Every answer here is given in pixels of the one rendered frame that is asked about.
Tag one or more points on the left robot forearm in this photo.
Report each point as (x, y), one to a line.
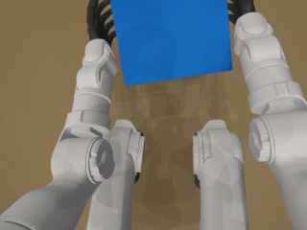
(92, 98)

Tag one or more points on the carton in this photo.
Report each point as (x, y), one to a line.
(161, 40)

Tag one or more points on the left robot thigh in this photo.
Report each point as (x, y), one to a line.
(111, 204)

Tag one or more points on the right robot upper arm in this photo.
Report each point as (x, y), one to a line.
(280, 140)

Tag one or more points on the left robot upper arm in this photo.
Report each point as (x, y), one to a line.
(79, 166)

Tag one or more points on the robot right hand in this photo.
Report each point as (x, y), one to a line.
(239, 8)

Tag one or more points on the robot left hand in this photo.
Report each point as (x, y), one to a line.
(97, 29)

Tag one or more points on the robot left shin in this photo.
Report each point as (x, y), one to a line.
(121, 123)

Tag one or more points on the right robot forearm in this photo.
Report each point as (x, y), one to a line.
(266, 71)

